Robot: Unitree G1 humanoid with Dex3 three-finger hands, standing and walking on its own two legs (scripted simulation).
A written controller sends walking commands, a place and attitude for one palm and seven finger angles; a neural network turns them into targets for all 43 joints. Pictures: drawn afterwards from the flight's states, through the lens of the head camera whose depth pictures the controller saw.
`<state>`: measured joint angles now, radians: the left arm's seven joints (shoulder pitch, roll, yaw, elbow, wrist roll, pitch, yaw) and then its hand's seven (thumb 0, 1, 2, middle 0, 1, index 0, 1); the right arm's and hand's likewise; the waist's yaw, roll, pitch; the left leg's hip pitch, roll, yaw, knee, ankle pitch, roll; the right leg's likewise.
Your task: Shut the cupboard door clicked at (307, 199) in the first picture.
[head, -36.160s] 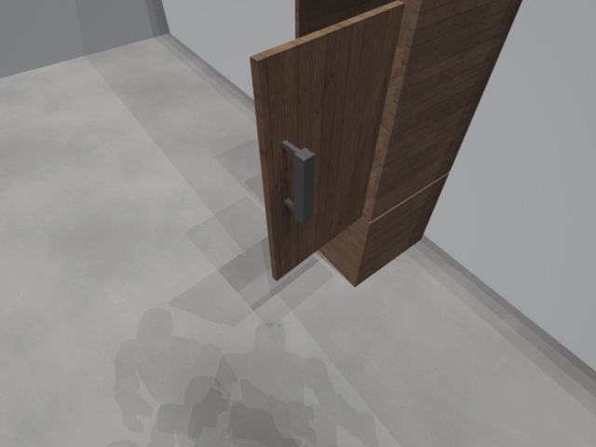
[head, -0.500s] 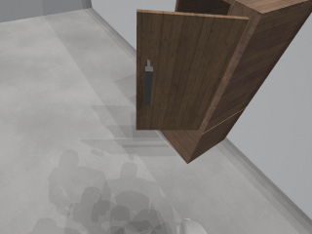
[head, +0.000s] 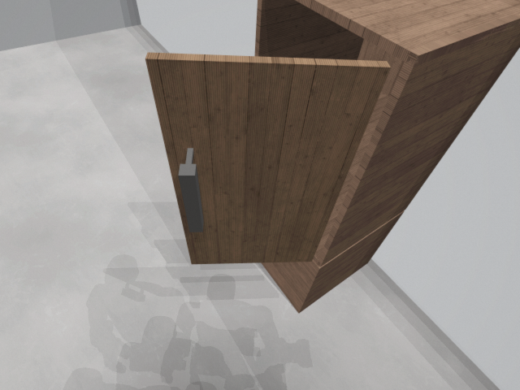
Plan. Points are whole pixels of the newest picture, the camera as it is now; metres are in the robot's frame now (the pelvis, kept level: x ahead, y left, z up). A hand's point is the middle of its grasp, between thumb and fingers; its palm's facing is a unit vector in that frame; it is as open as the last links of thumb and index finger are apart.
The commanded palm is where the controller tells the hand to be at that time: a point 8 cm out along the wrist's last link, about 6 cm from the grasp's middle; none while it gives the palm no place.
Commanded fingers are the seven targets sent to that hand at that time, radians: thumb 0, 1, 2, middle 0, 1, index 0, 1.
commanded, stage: come to a stop and stand still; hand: left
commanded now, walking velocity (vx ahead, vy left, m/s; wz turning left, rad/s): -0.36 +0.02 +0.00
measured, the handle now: (193, 191) +0.44 +0.15 +0.01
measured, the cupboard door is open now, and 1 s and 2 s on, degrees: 58 58 58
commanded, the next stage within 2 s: look again from close up in 1.12 s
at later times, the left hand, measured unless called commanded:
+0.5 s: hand out of the picture +0.04 +0.16 -0.15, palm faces +0.04 -0.96 -0.28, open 7.4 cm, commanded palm none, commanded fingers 0.00 0.90 0.90 -0.20 -0.30 -0.20 -0.30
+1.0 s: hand out of the picture -0.01 +0.18 -0.17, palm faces +0.03 -0.99 -0.16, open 7.4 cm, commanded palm none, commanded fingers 0.00 0.90 0.90 -0.20 -0.30 -0.20 -0.30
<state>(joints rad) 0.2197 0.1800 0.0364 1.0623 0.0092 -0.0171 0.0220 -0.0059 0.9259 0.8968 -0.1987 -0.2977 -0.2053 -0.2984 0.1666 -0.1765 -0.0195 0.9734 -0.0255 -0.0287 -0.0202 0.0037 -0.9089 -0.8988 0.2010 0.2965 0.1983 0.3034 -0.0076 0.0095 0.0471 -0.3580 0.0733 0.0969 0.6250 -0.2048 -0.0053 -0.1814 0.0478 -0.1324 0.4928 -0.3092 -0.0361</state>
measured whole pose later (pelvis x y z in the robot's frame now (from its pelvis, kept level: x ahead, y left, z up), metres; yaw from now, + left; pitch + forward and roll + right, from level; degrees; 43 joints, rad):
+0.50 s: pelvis +0.01 -0.04 +0.01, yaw +1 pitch +0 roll +2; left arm 0.23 0.19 0.03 1.00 0.03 0.01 0.03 0.00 0.90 0.90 -0.20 -0.30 -0.20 -0.30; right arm 0.15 -0.25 -0.06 1.01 -0.01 0.07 -0.02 0.01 -0.91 -0.90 0.20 0.30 0.20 0.30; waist 0.02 0.01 0.09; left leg -0.37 -0.01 0.01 0.93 -0.50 -0.04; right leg -0.22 -0.03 -0.01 0.50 -0.29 -0.02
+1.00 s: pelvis -0.01 +0.01 +0.01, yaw +0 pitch -1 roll +0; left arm 0.25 0.18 0.02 1.12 0.01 0.02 0.02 0.00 0.91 0.90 -0.20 -0.30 -0.20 -0.30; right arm 0.28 -0.14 0.00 1.10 -0.01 0.00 -0.03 0.01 -0.92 -0.90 0.21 0.30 0.20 0.30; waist 0.01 -0.05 0.04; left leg -0.11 0.00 0.05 0.40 -0.26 0.02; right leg -0.17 -0.06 0.02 0.40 -0.20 0.05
